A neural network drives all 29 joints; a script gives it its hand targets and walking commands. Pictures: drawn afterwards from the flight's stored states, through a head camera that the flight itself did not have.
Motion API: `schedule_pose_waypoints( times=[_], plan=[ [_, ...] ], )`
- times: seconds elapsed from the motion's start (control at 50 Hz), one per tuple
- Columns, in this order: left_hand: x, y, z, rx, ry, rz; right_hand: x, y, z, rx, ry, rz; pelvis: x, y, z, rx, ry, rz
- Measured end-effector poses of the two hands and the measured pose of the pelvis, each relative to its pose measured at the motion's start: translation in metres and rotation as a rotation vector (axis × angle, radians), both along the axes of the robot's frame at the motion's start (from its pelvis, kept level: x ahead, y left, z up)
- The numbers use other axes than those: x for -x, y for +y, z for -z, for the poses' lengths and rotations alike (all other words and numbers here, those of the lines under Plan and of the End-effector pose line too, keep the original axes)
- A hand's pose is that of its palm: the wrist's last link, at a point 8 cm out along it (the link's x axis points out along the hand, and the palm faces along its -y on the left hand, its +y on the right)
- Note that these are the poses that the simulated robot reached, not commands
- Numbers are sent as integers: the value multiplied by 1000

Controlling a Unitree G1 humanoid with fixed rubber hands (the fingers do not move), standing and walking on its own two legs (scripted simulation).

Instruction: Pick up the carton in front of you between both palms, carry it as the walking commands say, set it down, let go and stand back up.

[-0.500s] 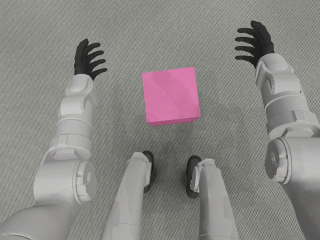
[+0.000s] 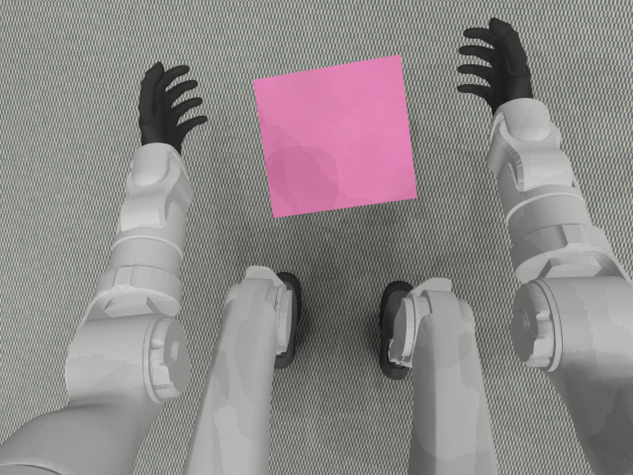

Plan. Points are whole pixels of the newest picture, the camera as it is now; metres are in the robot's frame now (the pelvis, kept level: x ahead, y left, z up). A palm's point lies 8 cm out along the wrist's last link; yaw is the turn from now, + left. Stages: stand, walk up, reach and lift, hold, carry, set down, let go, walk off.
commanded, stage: reach and lift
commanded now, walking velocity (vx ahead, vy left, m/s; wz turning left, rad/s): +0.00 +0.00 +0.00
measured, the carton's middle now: (336, 150) +0.47 +0.02 -0.39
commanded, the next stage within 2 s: none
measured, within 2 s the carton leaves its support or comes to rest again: leaves its support in 1.30 s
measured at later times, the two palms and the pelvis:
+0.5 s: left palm (213, 153) +0.45 +0.21 -0.32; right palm (452, 127) +0.50 -0.16 -0.33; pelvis -0.05 +0.00 -0.14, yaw +1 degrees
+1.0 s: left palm (233, 148) +0.46 +0.18 -0.31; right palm (430, 127) +0.50 -0.13 -0.32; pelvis -0.04 +0.01 -0.14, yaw +1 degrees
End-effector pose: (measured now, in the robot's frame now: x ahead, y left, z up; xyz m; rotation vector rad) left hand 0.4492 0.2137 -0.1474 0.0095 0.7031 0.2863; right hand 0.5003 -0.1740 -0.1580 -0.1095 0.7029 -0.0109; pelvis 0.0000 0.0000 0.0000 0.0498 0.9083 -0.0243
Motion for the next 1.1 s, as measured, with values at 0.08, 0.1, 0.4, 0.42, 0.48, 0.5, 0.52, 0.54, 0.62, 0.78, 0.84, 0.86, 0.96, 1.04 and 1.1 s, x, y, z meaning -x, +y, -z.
schedule_pose_waypoints(
  times=[0.08,0.1,0.4,0.42,0.48,0.5,0.52,0.54,0.62,0.78,0.84,0.86,0.96,1.04,1.1],
  plan=[
    [2,1,39,2,-8,-2,3,2,39,1,-14,-1,11,1,36,-1,-30,-3],
    [2,1,47,3,-11,-4,3,2,47,1,-18,0,14,1,45,0,-42,-4],
    [3,-10,150,23,56,6,0,9,142,-1,39,21,45,4,126,2,-203,-6],
    [2,-10,156,23,60,7,0,10,149,-1,43,21,45,4,129,2,-210,-7],
    [-2,-3,168,-1,67,14,-1,12,167,-5,42,19,46,4,139,2,-228,-11],
    [-5,0,170,-2,59,10,-1,13,172,-7,39,17,45,4,142,1,-233,-14],
    [-6,1,172,-2,54,9,-1,14,177,-8,36,13,45,4,144,1,-238,-16],
    [-7,2,174,-1,52,10,-1,16,180,-10,32,10,44,4,146,1,-242,-18],
    [-10,2,178,-3,45,22,-1,18,185,-9,18,1,41,5,152,6,-253,-23],
    [-6,-11,170,27,48,28,2,18,167,-5,25,1,36,6,147,10,-238,-27],
    [-4,-15,169,30,53,30,4,22,166,-8,38,-1,37,6,144,8,-230,-27],
    [-4,-16,168,30,53,32,4,23,165,-10,39,-2,37,6,143,8,-228,-27],
    [-9,-26,166,35,46,62,2,40,165,-27,32,-30,40,6,140,7,-227,-29],
    [-15,-37,164,38,36,57,1,49,166,-22,26,-30,41,6,139,9,-227,-32],
    [-16,-38,164,34,37,32,1,50,166,-19,30,-25,42,6,138,10,-223,-30]
  ],
)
